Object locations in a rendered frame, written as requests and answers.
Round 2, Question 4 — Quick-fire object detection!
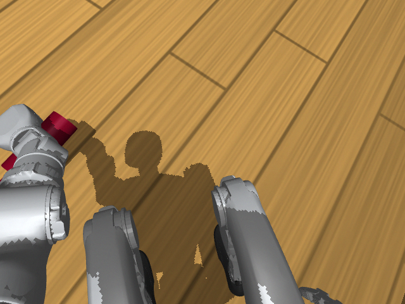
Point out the bottle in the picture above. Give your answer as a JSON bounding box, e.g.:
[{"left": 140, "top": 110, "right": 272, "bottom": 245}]
[{"left": 0, "top": 111, "right": 77, "bottom": 182}]

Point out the right robot hand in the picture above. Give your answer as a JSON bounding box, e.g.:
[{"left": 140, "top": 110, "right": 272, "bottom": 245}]
[{"left": 299, "top": 287, "right": 342, "bottom": 304}]

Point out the left robot hand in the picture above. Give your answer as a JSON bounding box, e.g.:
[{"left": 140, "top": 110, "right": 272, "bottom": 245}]
[{"left": 0, "top": 104, "right": 43, "bottom": 151}]

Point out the right robot foot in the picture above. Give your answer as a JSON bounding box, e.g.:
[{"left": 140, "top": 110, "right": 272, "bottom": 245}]
[{"left": 214, "top": 225, "right": 244, "bottom": 296}]

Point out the left robot arm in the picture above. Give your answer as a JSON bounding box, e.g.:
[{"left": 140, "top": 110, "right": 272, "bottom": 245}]
[{"left": 0, "top": 125, "right": 70, "bottom": 304}]

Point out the left robot foot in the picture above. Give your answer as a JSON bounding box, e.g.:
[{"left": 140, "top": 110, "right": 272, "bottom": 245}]
[{"left": 139, "top": 250, "right": 156, "bottom": 304}]

